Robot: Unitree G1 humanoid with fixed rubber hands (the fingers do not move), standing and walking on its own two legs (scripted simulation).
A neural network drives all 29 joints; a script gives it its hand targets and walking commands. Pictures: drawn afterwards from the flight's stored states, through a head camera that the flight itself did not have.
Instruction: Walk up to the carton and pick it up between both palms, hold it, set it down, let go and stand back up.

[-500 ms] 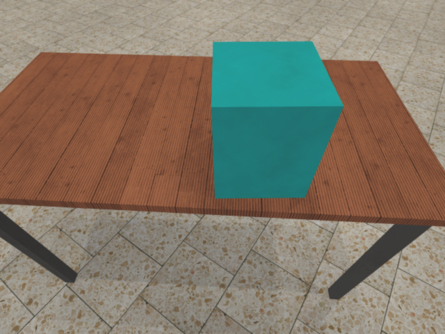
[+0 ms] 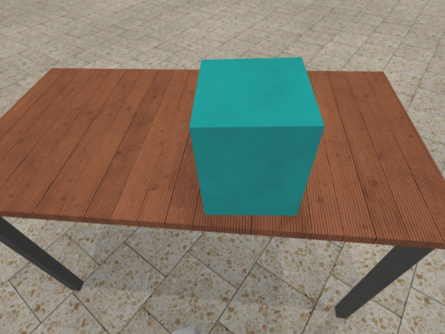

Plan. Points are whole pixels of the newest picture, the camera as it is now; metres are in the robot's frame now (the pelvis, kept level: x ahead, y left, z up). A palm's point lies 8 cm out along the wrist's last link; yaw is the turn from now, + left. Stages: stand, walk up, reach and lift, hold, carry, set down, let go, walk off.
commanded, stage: walk up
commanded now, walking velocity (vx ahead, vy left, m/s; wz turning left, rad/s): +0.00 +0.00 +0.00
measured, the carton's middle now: (250, 140) +0.46 -0.03 +0.09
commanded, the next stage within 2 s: stand in 0.62 s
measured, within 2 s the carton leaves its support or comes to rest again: neither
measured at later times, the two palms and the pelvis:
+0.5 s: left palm out of the picture +0.02 +0.23 -0.16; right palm out of the picture +0.03 -0.20 -0.16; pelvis +0.04 +0.02 -0.01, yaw +0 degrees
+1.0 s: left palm out of the picture +0.07 +0.26 -0.19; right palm out of the picture +0.10 -0.23 -0.16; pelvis -0.01 +0.01 -0.04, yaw -1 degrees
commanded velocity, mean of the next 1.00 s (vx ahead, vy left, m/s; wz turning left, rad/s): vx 0.00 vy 0.00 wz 0.00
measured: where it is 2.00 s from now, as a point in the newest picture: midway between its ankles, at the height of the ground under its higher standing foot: outside the picture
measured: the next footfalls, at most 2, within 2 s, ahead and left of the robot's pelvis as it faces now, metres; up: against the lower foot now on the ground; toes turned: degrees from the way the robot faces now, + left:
left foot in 0.08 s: +0.11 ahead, +0.11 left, +0.00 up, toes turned -2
